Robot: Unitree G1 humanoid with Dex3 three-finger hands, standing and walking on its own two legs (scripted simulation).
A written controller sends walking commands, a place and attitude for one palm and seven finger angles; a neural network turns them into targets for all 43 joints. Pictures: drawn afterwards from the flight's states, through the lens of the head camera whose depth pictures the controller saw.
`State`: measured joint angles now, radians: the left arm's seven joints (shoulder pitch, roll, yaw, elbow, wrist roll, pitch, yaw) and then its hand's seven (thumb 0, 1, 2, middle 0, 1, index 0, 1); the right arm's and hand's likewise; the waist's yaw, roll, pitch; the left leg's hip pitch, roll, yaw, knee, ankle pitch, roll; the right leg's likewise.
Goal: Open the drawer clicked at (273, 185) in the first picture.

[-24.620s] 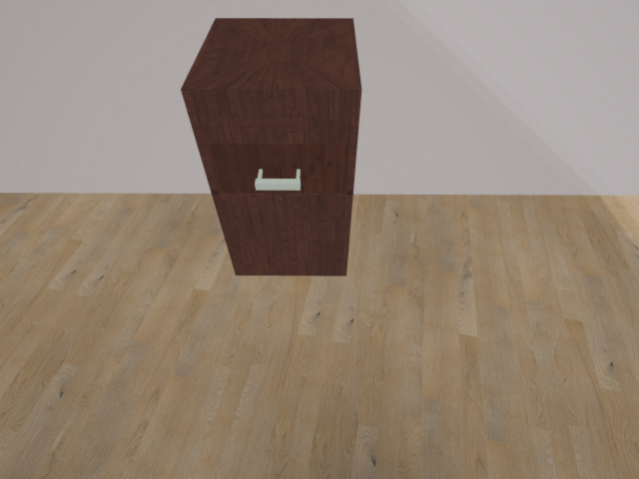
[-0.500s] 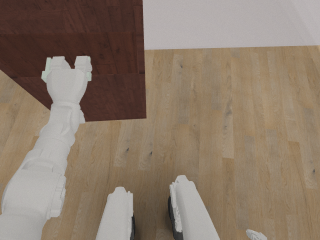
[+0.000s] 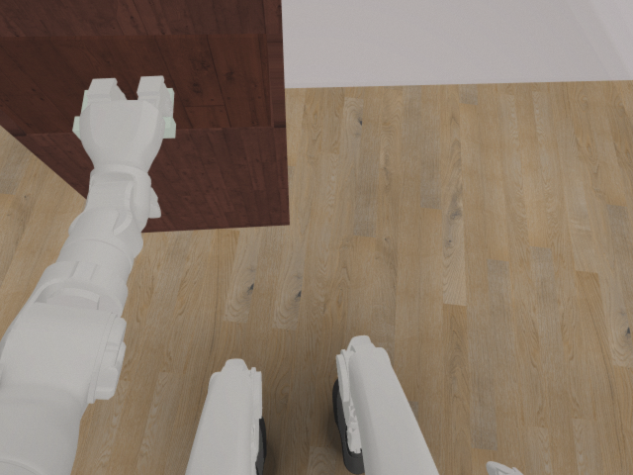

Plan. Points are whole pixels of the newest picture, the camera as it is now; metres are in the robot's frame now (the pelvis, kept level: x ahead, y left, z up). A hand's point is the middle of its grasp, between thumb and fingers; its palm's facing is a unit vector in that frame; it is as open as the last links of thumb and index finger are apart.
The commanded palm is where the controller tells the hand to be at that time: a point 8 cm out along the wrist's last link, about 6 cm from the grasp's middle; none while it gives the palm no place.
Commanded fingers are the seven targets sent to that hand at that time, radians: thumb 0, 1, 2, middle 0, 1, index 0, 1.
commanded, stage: lower the fingers behind the handle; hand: left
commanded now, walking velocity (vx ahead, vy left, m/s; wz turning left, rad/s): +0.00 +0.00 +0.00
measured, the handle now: (127, 112) +0.60 +0.22 -0.03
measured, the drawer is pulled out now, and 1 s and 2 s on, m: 0.00 0.00 0.00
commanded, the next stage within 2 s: lift the fingers back up to retry in 0.44 s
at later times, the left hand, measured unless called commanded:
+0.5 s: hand (142, 153) +0.53 +0.19 -0.02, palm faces +0.02 -0.01 -1.00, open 13.8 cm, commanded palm +0.50 +0.20 -0.01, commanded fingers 0.00 -0.50 0.30 -0.30 -1.20 -0.30 -1.20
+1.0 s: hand (132, 144) +0.52 +0.19 +0.01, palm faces -0.07 -0.03 -1.00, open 13.8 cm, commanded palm +0.50 +0.19 +0.06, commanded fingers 0.00 -0.50 0.30 -0.30 -1.20 -0.30 -1.20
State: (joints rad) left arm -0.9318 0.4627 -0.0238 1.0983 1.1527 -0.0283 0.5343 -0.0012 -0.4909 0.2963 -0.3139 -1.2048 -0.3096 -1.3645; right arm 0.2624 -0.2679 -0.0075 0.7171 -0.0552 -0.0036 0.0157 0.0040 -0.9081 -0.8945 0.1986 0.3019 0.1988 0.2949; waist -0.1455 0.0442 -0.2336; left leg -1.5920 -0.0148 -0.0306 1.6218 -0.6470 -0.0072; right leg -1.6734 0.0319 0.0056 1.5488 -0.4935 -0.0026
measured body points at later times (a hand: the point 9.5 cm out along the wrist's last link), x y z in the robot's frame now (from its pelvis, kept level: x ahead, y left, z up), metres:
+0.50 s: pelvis -0.01 +0.01 -0.01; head +0.17 +0.01 +0.41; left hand +0.52 +0.19 +0.03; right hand +0.03 -0.26 -0.14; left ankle +0.04 +0.12 -0.53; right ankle +0.09 -0.12 -0.53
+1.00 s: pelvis +0.01 +0.00 +0.04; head +0.19 +0.00 +0.46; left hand +0.52 +0.19 +0.06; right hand +0.04 -0.26 -0.09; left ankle +0.04 +0.12 -0.53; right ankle +0.09 -0.12 -0.53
